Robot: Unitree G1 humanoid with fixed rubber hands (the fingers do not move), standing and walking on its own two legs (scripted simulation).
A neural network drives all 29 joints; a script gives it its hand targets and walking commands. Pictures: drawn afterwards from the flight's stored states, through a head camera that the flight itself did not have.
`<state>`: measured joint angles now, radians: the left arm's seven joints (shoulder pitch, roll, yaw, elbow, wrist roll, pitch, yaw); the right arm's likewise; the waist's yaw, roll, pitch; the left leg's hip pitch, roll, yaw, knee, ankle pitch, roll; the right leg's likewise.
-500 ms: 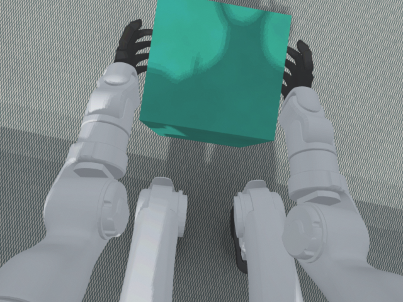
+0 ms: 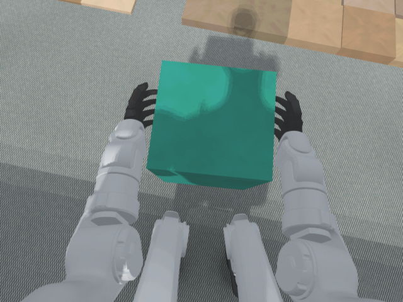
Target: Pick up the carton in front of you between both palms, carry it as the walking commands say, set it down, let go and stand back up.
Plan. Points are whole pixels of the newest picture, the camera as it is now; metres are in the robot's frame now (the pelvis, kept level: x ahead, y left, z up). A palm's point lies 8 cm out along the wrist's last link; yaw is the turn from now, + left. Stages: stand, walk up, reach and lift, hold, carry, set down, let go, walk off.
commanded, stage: reach and lift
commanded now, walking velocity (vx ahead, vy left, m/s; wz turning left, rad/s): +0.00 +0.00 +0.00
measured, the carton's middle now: (210, 137) +0.46 +0.00 -0.13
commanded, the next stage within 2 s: hold in 1.98 s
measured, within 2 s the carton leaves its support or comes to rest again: neither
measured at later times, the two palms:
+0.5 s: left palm (104, 107) +0.41 +0.15 +0.11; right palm (342, 115) +0.41 -0.15 +0.11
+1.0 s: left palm (22, 64) +0.37 +0.15 +0.25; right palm out of the picture +0.38 -0.15 +0.25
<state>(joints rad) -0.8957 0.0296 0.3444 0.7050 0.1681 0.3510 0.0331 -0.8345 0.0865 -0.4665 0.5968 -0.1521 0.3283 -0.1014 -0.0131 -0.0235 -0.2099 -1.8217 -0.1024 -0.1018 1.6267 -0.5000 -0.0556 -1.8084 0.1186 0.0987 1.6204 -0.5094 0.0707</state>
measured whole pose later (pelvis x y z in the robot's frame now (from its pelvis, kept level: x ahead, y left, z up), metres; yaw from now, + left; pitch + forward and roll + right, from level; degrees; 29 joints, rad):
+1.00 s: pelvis +0.09 +0.00 +0.23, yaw +1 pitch +1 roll +0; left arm -0.22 -0.14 0.23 0.38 0.22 0.55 0.04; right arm -0.24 0.15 -0.25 0.39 -0.22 0.53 -0.03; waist 0.00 0.00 -0.11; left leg -0.25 -0.05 -0.14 0.47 -0.24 -0.02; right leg -0.24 0.05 0.15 0.48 -0.25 0.01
